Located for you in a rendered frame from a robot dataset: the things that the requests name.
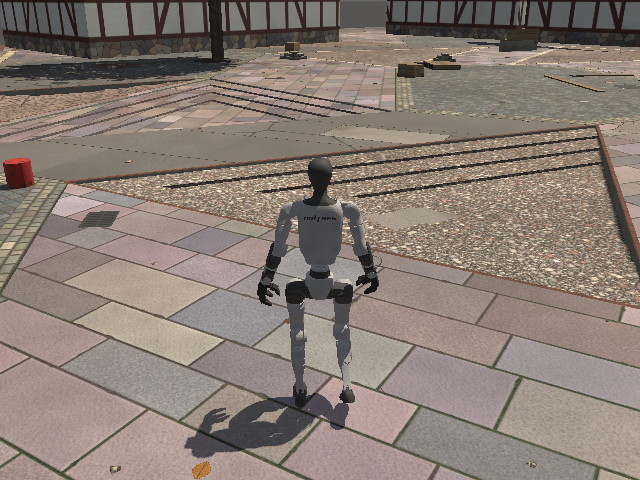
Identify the robot torso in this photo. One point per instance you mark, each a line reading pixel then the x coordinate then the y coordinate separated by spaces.
pixel 320 237

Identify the right robot hand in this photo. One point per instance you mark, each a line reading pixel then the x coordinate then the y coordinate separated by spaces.
pixel 364 280

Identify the robot left forearm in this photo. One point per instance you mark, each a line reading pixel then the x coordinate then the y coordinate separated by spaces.
pixel 270 268

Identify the left robot upper arm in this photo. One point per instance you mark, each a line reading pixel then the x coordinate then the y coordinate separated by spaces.
pixel 288 211

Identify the robot right forearm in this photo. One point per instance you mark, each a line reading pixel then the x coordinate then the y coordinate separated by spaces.
pixel 368 263

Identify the left robot thigh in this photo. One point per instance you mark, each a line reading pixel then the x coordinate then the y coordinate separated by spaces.
pixel 295 293

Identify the right robot upper arm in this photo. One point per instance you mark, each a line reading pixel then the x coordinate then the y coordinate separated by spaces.
pixel 352 212

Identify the left robot hand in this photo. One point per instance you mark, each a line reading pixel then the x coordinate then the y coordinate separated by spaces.
pixel 262 291

